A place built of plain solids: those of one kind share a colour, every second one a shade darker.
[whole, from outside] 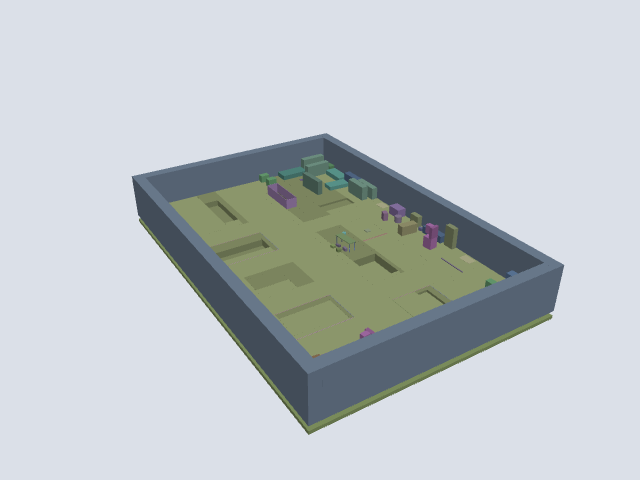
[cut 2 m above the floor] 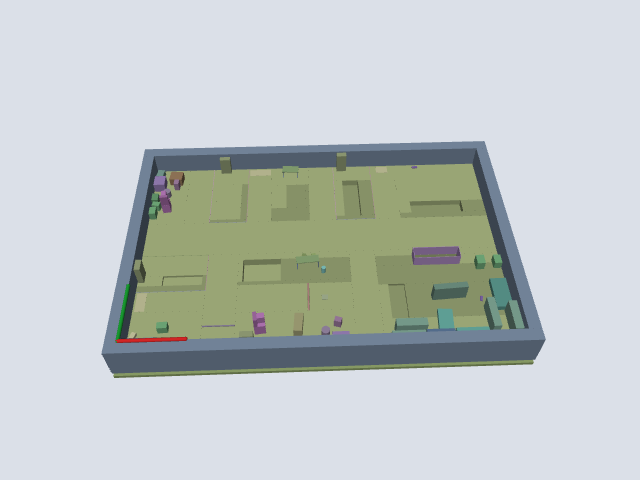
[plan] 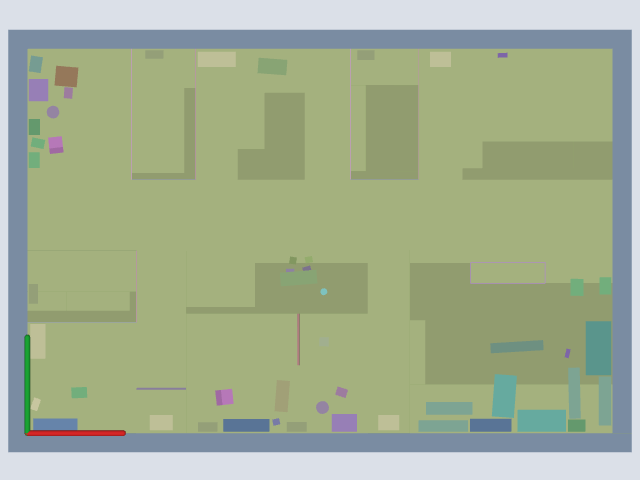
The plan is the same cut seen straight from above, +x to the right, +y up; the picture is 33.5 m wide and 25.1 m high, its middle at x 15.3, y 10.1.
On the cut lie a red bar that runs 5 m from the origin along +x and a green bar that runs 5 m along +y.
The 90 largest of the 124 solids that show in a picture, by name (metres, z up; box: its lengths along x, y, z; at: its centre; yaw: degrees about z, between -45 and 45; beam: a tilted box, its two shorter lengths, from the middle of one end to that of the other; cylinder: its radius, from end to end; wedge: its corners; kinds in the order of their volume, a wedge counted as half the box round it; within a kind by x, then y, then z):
{
 "floor_1": {"box": [2.05, 1.0, 1.0], "at": [1.02, 6.9, -0.5]},
 "floor_2": {"box": [3.15, 6.85, 1.0], "at": [1.57, 16.68, -0.5]},
 "floor_3": {"box": [5.7, 3.8, 1.0], "at": [2.85, 1.9, -0.5]},
 "floor_4": {"box": [5.7, 2.0, 1.0], "at": [2.85, 4.8, -0.5]},
 "floor_5": {"box": [5.7, 0.6, 1.0], "at": [2.85, 6.1, -0.5]},
 "floor_6": {"box": [5.7, 2.15, 1.0], "at": [2.85, 8.47, -0.5]},
 "floor_7": {"box": [3.3, 1.0, 1.11], "at": [3.7, 6.9, -0.77]},
 "floor_8": {"box": [2.3, 6.85, 1.0], "at": [4.3, 16.68, -0.5]},
 "floor_9": {"box": [0.35, 1.0, 1.0], "at": [5.53, 6.9, -0.5]},
 "floor_10": {"box": [0.45, 4.45, 1.0], "at": [5.67, 15.82, -0.5]},
 "floor_11": {"box": [2.6, 9.55, 1.0], "at": [7.0, 4.78, -0.5]},
 "floor_12": {"box": [2.3, 4.45, 1.32], "at": [7.05, 15.82, -0.66]},
 "floor_13": {"box": [3.35, 0.35, 1.0], "at": [7.12, 13.43, -0.5]},
 "floor_14": {"box": [3.35, 2.05, 1.0], "at": [7.12, 19.07, -0.5]},
 "floor_15": {"box": [0.4, 2.3, 1.0], "at": [8.5, 7.75, -0.5]},
 "floor_16": {"box": [0.6, 4.45, 1.0], "at": [8.5, 15.82, -0.5]},
 "floor_17": {"box": [2.2, 6.85, 1.0], "at": [9.9, 16.68, -0.5]},
 "floor_18": {"box": [3.2, 2.3, 0.57], "at": [10.3, 7.75, -1.03]},
 "floor_19": {"box": [1.4, 2.95, 1.0], "at": [11.7, 16.32, -0.5]},
 "floor_20": {"box": [3.5, 1.6, 1.0], "at": [12.75, 14.05, -0.5]},
 "floor_21": {"box": [3.5, 2.3, 1.0], "at": [12.75, 18.95, -0.5]},
 "floor_22": {"box": [9.5, 3.55, 1.0], "at": [13.05, 1.77, -0.5]},
 "floor_23": {"box": [9.5, 2.7, 1.0], "at": [13.05, 4.9, -0.5]},
 "floor_24": {"box": [9.5, 0.35, 1.0], "at": [13.05, 6.42, -0.5]},
 "floor_25": {"box": [9.5, 0.65, 1.0], "at": [13.05, 9.22, -0.5]},
 "floor_26": {"box": [1.75, 2.95, 1.32], "at": [13.28, 16.32, -0.66]},
 "floor_27": {"box": [0.35, 2.95, 1.0], "at": [14.32, 16.32, -0.5]},
 "floor_28": {"box": [5.9, 2.3, 1.0], "at": [14.85, 7.75, -0.5]},
 "floor_29": {"box": [30.6, 3.7, 1.0], "at": [15.3, 11.4, -0.5]},
 "floor_30": {"box": [2.4, 6.85, 1.0], "at": [15.7, 16.68, -0.5]},
 "floor_31": {"box": [0.8, 4.5, 1.0], "at": [17.3, 15.95, -0.5]},
 "floor_32": {"box": [1.5, 4.5, 0.68], "at": [18.45, 15.95, -0.98]},
 "floor_33": {"box": [3.55, 0.45, 1.0], "at": [18.68, 13.47, -0.5]},
 "floor_34": {"box": [3.55, 1.9, 1.0], "at": [18.68, 19.15, -0.5]},
 "floor_35": {"box": [2.2, 9.55, 1.0], "at": [18.9, 4.78, -0.5]},
 "floor_36": {"box": [1.25, 4.5, 1.0], "at": [19.82, 15.95, -0.5]},
 "floor_37": {"box": [0.8, 3.35, 1.0], "at": [20.4, 4.22, -0.5]},
 "floor_38": {"box": [1.35, 3.35, 1.12], "at": [21.48, 4.22, -0.76]},
 "floor_39": {"box": [3.2, 1.05, 1.0], "at": [21.6, 8.38, -0.5]},
 "floor_40": {"box": [2.3, 6.85, 1.0], "at": [21.6, 16.68, -0.5]},
 "floor_41": {"box": [1.05, 1.4, 1.0], "at": [23.27, 14.55, -0.5]},
 "floor_42": {"box": [3.85, 1.05, 0.69], "at": [25.12, 8.38, -0.97]},
 "floor_43": {"box": [10.6, 2.55, 1.0], "at": [25.3, 1.27, -0.5]},
 "floor_44": {"box": [10.6, 1.95, 1.0], "at": [25.3, 6.88, -0.5]},
 "floor_45": {"box": [10.6, 0.65, 1.0], "at": [25.3, 9.22, -0.5]},
 "floor_46": {"box": [4.75, 1.4, 0.74], "at": [26.18, 14.55, -0.95]},
 "floor_47": {"box": [8.45, 3.35, 1.0], "at": [26.38, 4.22, -0.5]},
 "floor_48": {"box": [7.85, 0.6, 1.0], "at": [26.68, 13.55, -0.5]},
 "floor_49": {"box": [7.85, 4.85, 1.0], "at": [26.68, 17.68, -0.5]},
 "floor_50": {"box": [3.55, 1.05, 1.0], "at": [28.82, 8.38, -0.5]},
 "floor_51": {"box": [2.05, 1.4, 1.0], "at": [29.57, 14.55, -0.5]},
 "wall_1": {"box": [1.0, 20.1, 4.2], "at": [-0.5, 10.05, 1.1]},
 "wall_2": {"box": [32.6, 1.0, 4.2], "at": [15.3, -0.5, 1.1]},
 "wall_3": {"box": [32.6, 1.0, 4.2], "at": [15.3, 20.6, 1.1]},
 "wall_4": {"box": [1.0, 20.1, 4.2], "at": [31.1, 10.05, 1.1]},
 "floor_base_1": {"box": [32.6, 22.1, 0.3], "at": [15.3, 10.05, -1.57]},
 "bar_rack_1": {"box": [2.59, 0.61, 1.2], "at": [21.75, 0.38, 0.6]},
 "bar_rack_2": {"box": [2.43, 0.67, 1.4], "at": [22.06, 1.3, 0.7]},
 "bar_rack_3": {"box": [2.77, 0.53, 1.48], "at": [25.6, 4.52, 0.74], "yaw": 3.5},
 "bar_rack_4": {"box": [0.61, 2.67, 1.3], "at": [28.61, 2.09, 0.65], "yaw": 1.2},
 "bar_rack_5": {"box": [0.66, 2.57, 1.42], "at": [30.2, 1.69, 0.71]},
 "board_stack_1": {"box": [2.32, 0.7, 1.13], "at": [1.47, 0.42, 0.56]},
 "board_stack_2": {"box": [2.42, 0.67, 0.66], "at": [11.45, 0.41, 0.33]},
 "board_stack_3": {"box": [2.18, 0.69, 1.14], "at": [24.23, 0.41, 0.57]},
 "sheet_stack_1": {"box": [1.16, 2.22, 0.4], "at": [24.94, 1.94, 0.2], "yaw": -4.1},
 "sheet_stack_2": {"box": [2.55, 1.15, 0.49], "at": [26.89, 0.65, 0.24]},
 "sheet_stack_3": {"box": [1.33, 2.82, 0.48], "at": [29.86, 4.44, 0.24]},
 "tool_cabinet_1": {"box": [0.49, 1.03, 1.82], "at": [0.32, 7.28, 0.91]},
 "tool_cabinet_2": {"box": [0.96, 0.45, 1.73], "at": [6.64, 19.8, 0.86]},
 "tool_cabinet_3": {"box": [1.02, 0.5, 1.97], "at": [9.43, 0.32, 0.98]},
 "tool_cabinet_4": {"box": [1.05, 0.51, 1.05], "at": [14.08, 0.33, 0.53]},
 "tool_cabinet_5": {"box": [0.91, 0.52, 1.93], "at": [17.7, 19.77, 0.96]},
 "offcut_bin_1": {"box": [0.58, 0.83, 0.77], "at": [0.36, 14.28, 0.39]},
 "offcut_bin_2": {"box": [0.59, 0.84, 0.72], "at": [0.36, 16.01, 0.36]},
 "offcut_bin_3": {"box": [0.69, 0.49, 0.69], "at": [0.55, 15.16, 0.34], "yaw": -11.8},
 "offcut_bin_4": {"box": [0.82, 0.57, 0.73], "at": [2.71, 2.12, 0.36], "yaw": 2.4},
 "offcut_bin_5": {"box": [0.92, 0.64, 0.74], "at": [28.73, 0.39, 0.37]},
 "offcut_bin_6": {"box": [0.68, 0.89, 0.83], "at": [28.74, 7.62, 0.41], "yaw": -0.2},
 "offcut_bin_7": {"box": [0.62, 0.9, 0.71], "at": [30.22, 7.7, 0.35]},
 "forge_hearth_1": {"box": [1.02, 1.16, 0.91], "at": [0.58, 17.94, 0.46]},
 "forge_hearth_2": {"box": [1.32, 0.93, 0.83], "at": [16.58, 0.54, 0.41]},
 "bandsaw_1": {"box": [0.72, 0.86, 1.0], "at": [1.49, 15.06, 0.5], "yaw": 6.4},
 "bandsaw_2": {"box": [0.3, 0.8, 1.06], "at": [10.01, 1.85, 1.59], "yaw": 6.1},
 "bandsaw_3": {"box": [0.89, 0.8, 1.06], "at": [10.3, 1.88, 0.53], "yaw": 6.1},
 "bandsaw_4": {"box": [0.59, 0.48, 0.82], "at": [10.45, 1.9, 1.71], "yaw": 6.1},
 "planer_1": {"box": [0.69, 1.64, 0.9], "at": [13.32, 1.94, 0.45], "yaw": -4.3},
 "table_saw_1": {"box": [1.17, 1.04, 0.78], "at": [2.04, 18.65, 0.39], "yaw": -4.9},
 "coal_bin_1": {"box": [0.63, 0.84, 0.56], "at": [0.44, 19.29, 0.28], "yaw": -8.6},
 "quench_tub_1": {"cylinder": 0.33, "from": [1.34, 16.79, 0.0], "to": [1.34, 16.79, 0.64]},
 "anvil_block_1": {"box": [0.45, 0.58, 0.83], "at": [2.14, 17.79, 0.41], "yaw": -3.6}
}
